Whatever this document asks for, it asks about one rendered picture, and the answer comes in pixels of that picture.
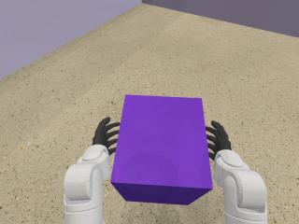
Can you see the left robot hand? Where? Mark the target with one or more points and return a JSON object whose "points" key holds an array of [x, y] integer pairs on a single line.
{"points": [[101, 134]]}

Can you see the left robot forearm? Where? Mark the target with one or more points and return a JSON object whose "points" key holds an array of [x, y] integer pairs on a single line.
{"points": [[83, 187]]}

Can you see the right robot forearm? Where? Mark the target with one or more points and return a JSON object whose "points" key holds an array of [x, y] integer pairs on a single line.
{"points": [[245, 193]]}

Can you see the right robot hand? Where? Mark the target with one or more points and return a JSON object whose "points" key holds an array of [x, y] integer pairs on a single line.
{"points": [[221, 139]]}

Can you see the carton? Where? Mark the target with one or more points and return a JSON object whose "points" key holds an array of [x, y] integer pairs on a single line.
{"points": [[162, 153]]}

